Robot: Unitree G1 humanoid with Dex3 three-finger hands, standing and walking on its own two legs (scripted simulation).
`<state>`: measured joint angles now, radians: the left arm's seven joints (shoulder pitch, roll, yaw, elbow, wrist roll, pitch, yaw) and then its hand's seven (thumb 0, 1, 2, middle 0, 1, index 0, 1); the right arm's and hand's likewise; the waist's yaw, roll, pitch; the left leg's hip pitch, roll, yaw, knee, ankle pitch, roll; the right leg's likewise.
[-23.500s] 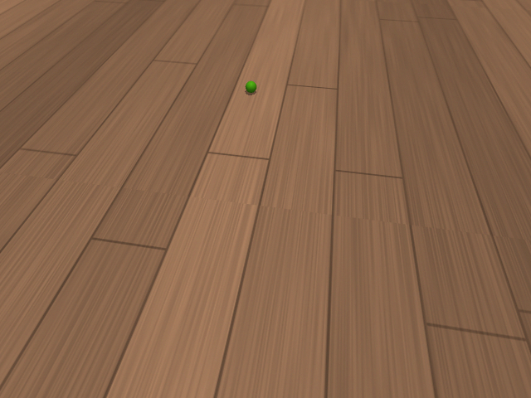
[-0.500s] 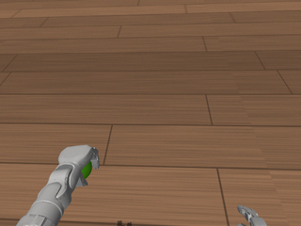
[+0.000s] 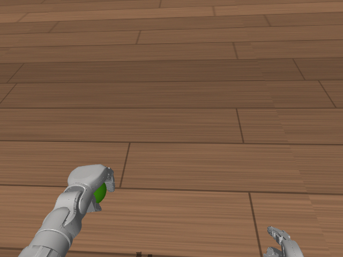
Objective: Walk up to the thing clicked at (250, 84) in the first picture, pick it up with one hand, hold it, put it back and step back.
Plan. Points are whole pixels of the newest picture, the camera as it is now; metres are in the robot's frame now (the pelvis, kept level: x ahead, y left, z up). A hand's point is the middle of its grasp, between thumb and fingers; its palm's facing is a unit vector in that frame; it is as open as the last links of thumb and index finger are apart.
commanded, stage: hold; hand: left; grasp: from above
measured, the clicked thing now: (91, 190) +0.30 +0.24 -0.06
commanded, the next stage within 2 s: crouch in 0.42 s
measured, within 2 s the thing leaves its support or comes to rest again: neither
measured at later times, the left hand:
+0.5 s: hand (94, 192) +0.29 +0.22 -0.04, palm faces -0.46 -0.07 -0.88, open 7.8 cm
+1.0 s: hand (104, 206) +0.30 +0.24 -0.18, palm faces -0.44 +0.02 -0.90, open 7.7 cm
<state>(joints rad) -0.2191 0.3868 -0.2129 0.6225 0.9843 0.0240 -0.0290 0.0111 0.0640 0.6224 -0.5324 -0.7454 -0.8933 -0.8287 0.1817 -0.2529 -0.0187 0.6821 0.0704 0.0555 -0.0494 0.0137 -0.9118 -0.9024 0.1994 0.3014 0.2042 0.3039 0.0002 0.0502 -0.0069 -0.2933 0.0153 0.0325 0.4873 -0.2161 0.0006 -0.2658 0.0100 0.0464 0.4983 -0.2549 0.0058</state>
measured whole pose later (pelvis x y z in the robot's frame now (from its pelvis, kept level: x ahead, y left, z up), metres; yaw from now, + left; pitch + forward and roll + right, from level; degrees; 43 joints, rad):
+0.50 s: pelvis +0.01 +0.00 +0.00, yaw +0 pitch +1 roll +0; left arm -0.22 0.39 -0.21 0.62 0.99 0.01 -0.04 0.01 0.06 0.63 -0.53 -0.75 -0.89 -0.82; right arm 0.19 -0.26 -0.03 0.68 0.07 0.07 -0.05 0.01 -0.91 -0.90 0.20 0.30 0.20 0.30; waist 0.00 0.05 -0.01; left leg -0.27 0.02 0.03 0.47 -0.22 0.00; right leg -0.24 0.01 0.05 0.48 -0.25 0.00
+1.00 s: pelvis -0.02 +0.00 -0.07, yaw +1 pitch +17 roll -1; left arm -0.44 0.39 -0.15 1.03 1.16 -0.08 0.29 0.00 0.08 0.62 -0.51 -0.75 -0.87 -0.84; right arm 0.20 -0.28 -0.06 0.70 0.01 0.05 -0.01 0.01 -0.90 -0.90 0.20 0.30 0.21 0.30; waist -0.06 0.00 -0.11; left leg -0.91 0.02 -0.01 1.02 -0.40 -0.01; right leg -0.86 0.02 0.00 1.01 -0.44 0.01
